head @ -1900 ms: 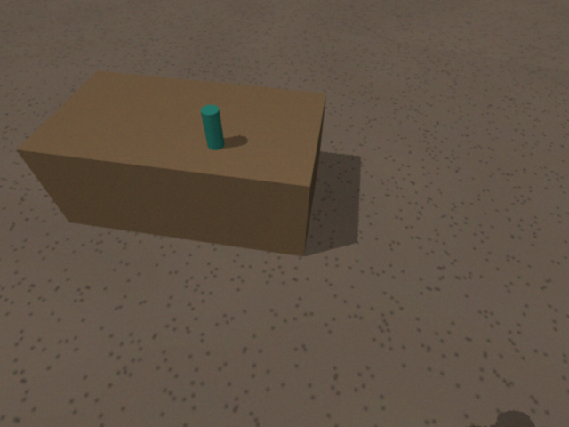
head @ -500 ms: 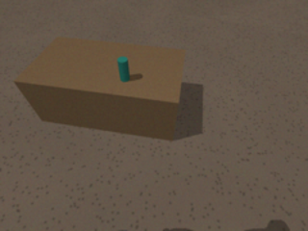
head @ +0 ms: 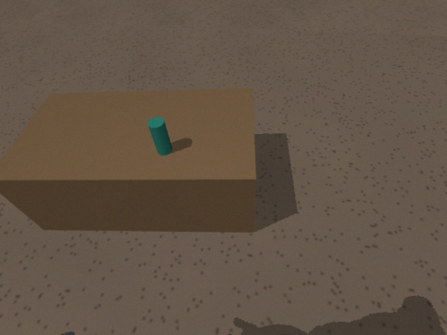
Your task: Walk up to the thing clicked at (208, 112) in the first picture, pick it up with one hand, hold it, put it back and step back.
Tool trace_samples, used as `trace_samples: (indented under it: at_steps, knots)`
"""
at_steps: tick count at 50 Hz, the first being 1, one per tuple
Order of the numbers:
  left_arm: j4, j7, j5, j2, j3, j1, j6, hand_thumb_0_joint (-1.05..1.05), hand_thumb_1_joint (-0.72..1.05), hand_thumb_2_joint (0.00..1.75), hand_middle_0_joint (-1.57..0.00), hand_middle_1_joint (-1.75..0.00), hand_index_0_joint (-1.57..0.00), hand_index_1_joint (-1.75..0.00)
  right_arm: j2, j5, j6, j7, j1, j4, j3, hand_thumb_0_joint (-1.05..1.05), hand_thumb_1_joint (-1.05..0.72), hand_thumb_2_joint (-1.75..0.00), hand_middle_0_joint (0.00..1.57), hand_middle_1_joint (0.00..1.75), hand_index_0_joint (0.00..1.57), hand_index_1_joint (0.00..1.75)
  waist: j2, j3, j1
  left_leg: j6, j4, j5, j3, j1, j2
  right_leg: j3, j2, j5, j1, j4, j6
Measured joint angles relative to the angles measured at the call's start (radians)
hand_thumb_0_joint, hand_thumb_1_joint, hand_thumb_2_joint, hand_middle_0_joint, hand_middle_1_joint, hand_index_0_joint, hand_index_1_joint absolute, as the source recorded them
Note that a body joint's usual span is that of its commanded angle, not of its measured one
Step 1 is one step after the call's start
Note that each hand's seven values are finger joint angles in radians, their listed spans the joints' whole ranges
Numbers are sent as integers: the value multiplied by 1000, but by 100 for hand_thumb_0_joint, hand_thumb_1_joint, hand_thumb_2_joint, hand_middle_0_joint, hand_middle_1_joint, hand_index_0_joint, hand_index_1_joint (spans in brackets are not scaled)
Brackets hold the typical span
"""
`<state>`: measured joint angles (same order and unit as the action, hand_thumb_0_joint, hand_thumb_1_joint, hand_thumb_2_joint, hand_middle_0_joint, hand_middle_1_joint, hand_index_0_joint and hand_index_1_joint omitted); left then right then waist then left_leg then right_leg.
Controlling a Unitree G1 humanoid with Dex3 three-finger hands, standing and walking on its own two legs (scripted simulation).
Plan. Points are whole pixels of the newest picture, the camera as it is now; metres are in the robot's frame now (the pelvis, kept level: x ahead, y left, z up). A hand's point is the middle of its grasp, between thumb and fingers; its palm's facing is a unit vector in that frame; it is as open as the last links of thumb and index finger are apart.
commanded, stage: walk up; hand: left
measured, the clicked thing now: (160, 136) +0.86 +0.27 -0.26
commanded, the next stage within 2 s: none
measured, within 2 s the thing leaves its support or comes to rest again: neither
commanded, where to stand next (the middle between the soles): +0.38 +0.09 m, yaw -4 degrees
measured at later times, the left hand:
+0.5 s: hand (62, 287) +0.26 +0.38 -0.14, palm faces -0.13 -0.92 -0.38, open 7.4 cm
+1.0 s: hand (77, 229) +0.40 +0.40 -0.15, palm faces -0.10 -0.91 -0.40, open 7.4 cm
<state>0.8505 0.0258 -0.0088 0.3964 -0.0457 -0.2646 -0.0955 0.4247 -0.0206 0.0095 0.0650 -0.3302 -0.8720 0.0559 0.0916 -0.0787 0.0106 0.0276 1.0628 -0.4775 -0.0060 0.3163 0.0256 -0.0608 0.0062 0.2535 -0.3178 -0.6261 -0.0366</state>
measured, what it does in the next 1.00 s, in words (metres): walks ahead: left foot, then right foot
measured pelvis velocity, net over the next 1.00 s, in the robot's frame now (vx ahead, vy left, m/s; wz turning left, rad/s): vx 0.30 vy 0.13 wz -0.09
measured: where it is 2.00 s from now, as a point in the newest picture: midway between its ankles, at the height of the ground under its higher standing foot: (207, 310)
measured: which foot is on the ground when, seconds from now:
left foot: up 0.00-0.24, down 0.26-0.68, up 0.70-0.94, down 0.96-1.00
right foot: down 0.00-0.28, up 0.30-0.64, down 0.66-1.00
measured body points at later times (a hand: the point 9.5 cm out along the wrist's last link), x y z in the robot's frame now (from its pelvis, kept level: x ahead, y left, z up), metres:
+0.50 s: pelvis +0.18 +0.10 +0.01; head +0.21 +0.12 +0.46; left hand +0.27 +0.43 -0.11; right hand +0.20 -0.23 -0.09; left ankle +0.19 +0.21 -0.72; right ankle +0.22 -0.04 -0.68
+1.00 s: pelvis +0.30 +0.13 -0.01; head +0.32 +0.13 +0.44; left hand +0.41 +0.44 -0.12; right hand +0.35 -0.20 -0.12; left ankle +0.38 +0.26 -0.72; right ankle +0.32 -0.01 -0.72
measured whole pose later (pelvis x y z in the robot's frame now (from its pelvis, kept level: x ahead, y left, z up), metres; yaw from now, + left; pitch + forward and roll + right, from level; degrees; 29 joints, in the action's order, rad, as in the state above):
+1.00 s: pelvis +0.30 +0.13 -0.01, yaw -5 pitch -3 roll +1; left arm 0.86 0.01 -0.01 0.41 -0.02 -0.24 -0.01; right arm 0.41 -0.02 -0.04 0.01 -0.25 -0.88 0.04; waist -0.01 -0.09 -0.02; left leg -0.01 0.70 -0.27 -0.04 0.38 0.04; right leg 0.00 0.07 0.38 -0.36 -0.78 0.01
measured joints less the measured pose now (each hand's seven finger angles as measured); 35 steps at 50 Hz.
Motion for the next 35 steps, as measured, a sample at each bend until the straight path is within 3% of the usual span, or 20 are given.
trace_samples:
  at_steps: [3,8,13,15,18,20,25,30,33,35]
  knots:
    - [-12,-4,2,-11,11,-23,-2,0,90,90,-21,-30,-20,-30,7,-1,-9,6,26,19,2,1,-90,-90,20,30,20,30,8,0,-12,-11,1,69,14,100,30,9,3,2,51,52,13]
    - [-17,-2,-7,5,12,-70,-2,0,90,90,-21,-30,-20,-30,12,-10,-12,26,54,48,18,1,-90,-90,20,30,20,30,-19,3,-30,-27,-191,135,17,171,85,31,24,45,104,72,33]
    - [-4,0,-11,38,9,-109,11,0,90,90,-21,-30,-20,-30,29,-13,-28,36,60,56,39,1,-90,-90,20,30,20,30,-59,19,-37,-21,-391,205,-19,108,83,55,66,153,121,-8,60]
    - [13,-8,-10,53,4,-111,25,0,90,90,-21,-30,-20,-30,28,-18,-49,26,63,65,46,1,-90,-90,20,30,20,30,-102,13,-28,-33,-352,224,-54,99,50,104,96,210,73,-167,28]
    - [48,-24,-1,60,10,-88,45,1,90,90,-21,-30,-20,-30,13,-1,-61,13,53,73,39,1,-90,-90,20,30,20,30,-113,9,-6,-19,-318,163,-72,75,48,140,28,230,-54,-472,-6]
    - [54,-22,7,68,9,-72,38,1,90,90,-21,-30,-20,-30,-7,4,-62,3,37,70,24,1,-90,-90,20,30,20,30,-131,3,3,-14,-360,161,-84,29,42,119,15,189,-116,-524,-11]
    - [32,1,7,56,6,-37,30,1,91,90,-20,-30,-20,-30,-19,3,-63,-5,-13,61,-3,1,-90,-90,20,30,20,30,-132,-12,17,1,-462,159,-110,-73,21,44,42,125,-176,-336,12]
    - [8,17,-2,28,6,-10,31,1,91,90,-20,-30,-20,-30,-7,5,-54,-6,-52,65,-8,1,-90,-90,21,30,20,30,-91,-20,36,-1,-479,113,-121,-136,15,10,40,50,-146,-116,6]
    - [-8,14,-6,21,3,-3,20,0,91,90,-21,-30,-20,-30,-2,12,-39,-9,-69,68,-11,1,-90,-90,21,30,20,30,-67,-14,40,-13,-405,38,-120,-142,23,-5,11,-46,-73,18,-8]
    - [-19,3,-11,11,-2,11,10,0,91,90,-21,-30,-20,-30,-5,18,-26,-20,-56,57,-14,1,-90,-90,20,30,20,30,-41,-26,31,-3,-248,1,-81,-91,34,-12,-6,-49,-67,-18,-6]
